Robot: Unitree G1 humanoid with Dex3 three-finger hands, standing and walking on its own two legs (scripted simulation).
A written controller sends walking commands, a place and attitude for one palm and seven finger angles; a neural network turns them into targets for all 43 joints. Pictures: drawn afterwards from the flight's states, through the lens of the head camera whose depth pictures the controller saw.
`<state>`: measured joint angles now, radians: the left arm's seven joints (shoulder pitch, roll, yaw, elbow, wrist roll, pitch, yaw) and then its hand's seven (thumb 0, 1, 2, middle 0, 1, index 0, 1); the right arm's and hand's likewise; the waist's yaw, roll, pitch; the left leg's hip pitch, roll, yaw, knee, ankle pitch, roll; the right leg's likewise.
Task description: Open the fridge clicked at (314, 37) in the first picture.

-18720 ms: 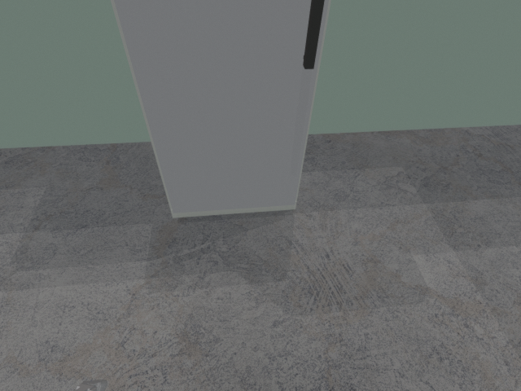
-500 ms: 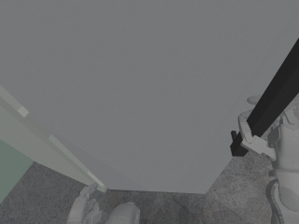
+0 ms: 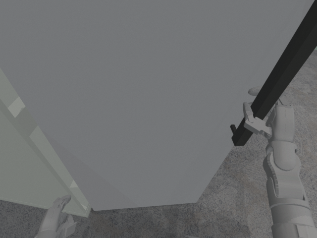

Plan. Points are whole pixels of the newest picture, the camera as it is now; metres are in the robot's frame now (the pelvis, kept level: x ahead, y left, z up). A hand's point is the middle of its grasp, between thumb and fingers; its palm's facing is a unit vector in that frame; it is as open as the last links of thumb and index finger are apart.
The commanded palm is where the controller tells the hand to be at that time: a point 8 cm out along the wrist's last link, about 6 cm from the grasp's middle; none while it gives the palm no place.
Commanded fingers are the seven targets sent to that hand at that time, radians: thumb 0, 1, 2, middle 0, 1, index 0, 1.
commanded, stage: stop walking and hold the door back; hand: right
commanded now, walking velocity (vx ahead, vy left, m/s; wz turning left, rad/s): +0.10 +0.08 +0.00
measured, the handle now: (266, 83) +0.40 -0.19 +0.23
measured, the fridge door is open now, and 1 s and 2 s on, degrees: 75 73 72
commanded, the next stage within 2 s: loosen the grip on the handle in 0.56 s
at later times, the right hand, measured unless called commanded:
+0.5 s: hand (247, 113) +0.37 -0.17 +0.16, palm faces +0.16 +0.97 -0.20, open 6.3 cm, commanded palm +0.35 -0.23 +0.14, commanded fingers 0.00 -0.90 -0.90 0.45 1.40 0.45 1.40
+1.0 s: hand (250, 114) +0.37 -0.18 +0.15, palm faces +0.16 +0.97 -0.19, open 11.9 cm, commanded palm +0.35 -0.22 +0.15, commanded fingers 0.00 0.55 -0.20 0.34 1.27 0.34 1.27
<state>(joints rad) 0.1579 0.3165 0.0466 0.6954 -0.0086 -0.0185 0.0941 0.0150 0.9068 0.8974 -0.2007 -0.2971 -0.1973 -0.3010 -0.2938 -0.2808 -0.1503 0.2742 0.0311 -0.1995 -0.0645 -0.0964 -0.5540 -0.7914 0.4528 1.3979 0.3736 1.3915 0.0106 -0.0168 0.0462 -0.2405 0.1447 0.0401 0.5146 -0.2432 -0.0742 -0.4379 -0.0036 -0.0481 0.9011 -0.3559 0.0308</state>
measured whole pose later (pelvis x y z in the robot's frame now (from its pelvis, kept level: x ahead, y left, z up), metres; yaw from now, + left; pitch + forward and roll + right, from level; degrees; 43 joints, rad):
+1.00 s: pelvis -0.06 -0.03 -0.01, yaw +4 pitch +2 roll +0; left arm 0.31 0.25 0.00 0.68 -0.03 -0.12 0.01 0.01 0.90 0.90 -0.20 -0.30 -0.20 -0.30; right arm -0.57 -0.31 -0.18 0.65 -0.02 -0.26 -0.10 -0.01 0.17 -0.39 0.43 1.38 0.30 1.31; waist 0.05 0.01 -0.04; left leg -0.40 0.02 0.03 0.60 -0.23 0.01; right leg -0.39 -0.03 -0.08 0.59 -0.25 -0.01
